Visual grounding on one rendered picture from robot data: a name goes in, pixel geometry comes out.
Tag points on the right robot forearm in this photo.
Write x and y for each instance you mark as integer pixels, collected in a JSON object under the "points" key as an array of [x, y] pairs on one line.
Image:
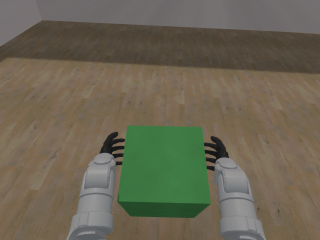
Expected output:
{"points": [[238, 215]]}

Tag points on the robot left hand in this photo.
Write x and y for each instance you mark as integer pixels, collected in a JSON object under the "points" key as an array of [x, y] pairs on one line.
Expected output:
{"points": [[109, 142]]}

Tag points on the robot right hand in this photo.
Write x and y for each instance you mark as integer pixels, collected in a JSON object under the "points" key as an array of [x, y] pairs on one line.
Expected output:
{"points": [[219, 153]]}

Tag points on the carton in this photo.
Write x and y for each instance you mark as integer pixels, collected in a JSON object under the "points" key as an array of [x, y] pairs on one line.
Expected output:
{"points": [[164, 172]]}

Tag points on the left robot forearm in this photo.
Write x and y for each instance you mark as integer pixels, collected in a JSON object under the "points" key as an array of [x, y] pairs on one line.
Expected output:
{"points": [[94, 219]]}

